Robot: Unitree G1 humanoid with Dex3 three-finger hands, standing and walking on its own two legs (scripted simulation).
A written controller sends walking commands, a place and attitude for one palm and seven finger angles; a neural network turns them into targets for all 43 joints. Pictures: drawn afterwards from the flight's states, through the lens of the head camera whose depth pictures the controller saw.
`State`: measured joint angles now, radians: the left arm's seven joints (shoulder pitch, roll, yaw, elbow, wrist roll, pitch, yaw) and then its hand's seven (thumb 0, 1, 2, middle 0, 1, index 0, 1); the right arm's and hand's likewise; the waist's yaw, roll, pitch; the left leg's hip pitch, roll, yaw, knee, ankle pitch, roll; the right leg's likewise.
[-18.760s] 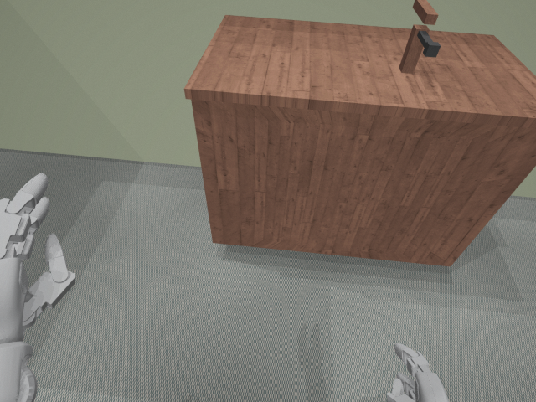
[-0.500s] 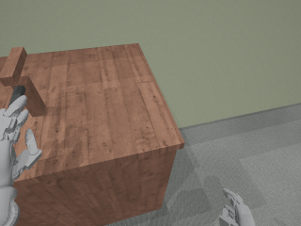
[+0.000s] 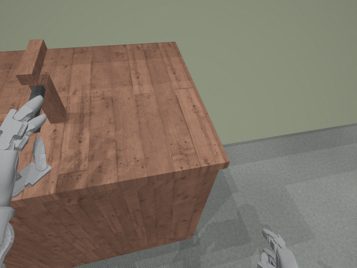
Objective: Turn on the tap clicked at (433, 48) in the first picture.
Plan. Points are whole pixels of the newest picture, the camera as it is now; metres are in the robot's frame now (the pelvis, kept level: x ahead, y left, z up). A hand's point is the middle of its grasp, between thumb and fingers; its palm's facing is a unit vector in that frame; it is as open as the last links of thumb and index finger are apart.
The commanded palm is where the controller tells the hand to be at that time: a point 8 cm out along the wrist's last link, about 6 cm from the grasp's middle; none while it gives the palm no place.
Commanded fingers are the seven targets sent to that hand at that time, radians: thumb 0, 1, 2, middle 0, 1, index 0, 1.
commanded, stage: come to a stop and stand still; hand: left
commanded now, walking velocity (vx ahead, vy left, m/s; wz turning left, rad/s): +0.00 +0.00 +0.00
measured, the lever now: (29, 123) +0.32 +0.33 +0.16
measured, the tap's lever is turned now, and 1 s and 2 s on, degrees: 0 0 7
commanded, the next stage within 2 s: look again from close up in 0.78 s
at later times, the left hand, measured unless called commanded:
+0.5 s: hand (35, 177) +0.21 +0.26 +0.16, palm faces +0.41 -0.86 -0.29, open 7.4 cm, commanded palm +0.15 +0.29 +0.17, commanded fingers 0.00 0.90 0.90 -0.20 -0.30 -0.20 -0.30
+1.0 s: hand (37, 174) +0.22 +0.26 +0.16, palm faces +0.36 -0.86 -0.36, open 7.4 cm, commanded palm +0.16 +0.29 +0.17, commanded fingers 0.00 0.90 0.90 -0.20 -0.30 -0.20 -0.30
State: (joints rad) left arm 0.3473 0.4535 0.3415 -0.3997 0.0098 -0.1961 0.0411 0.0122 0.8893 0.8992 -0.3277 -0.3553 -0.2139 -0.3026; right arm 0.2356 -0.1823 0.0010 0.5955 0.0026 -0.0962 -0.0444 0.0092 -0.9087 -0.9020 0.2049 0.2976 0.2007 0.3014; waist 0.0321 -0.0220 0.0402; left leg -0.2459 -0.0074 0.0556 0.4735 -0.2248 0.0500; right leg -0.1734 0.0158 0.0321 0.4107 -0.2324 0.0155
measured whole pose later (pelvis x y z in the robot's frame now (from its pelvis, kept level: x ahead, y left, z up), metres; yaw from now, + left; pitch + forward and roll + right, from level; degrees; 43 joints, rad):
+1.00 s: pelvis +0.00 +0.01 +0.00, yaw -1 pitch -1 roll -1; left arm 0.42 0.36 0.35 -0.45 -0.04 -0.22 0.10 0.01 0.89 0.90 -0.24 -0.32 -0.21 -0.30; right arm 0.20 -0.18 0.01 0.59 0.02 -0.11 -0.03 0.01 -0.91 -0.90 0.21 0.30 0.20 0.30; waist 0.02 -0.03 0.05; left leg -0.23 -0.02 0.07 0.45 -0.21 0.07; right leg -0.16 0.00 0.05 0.38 -0.21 0.03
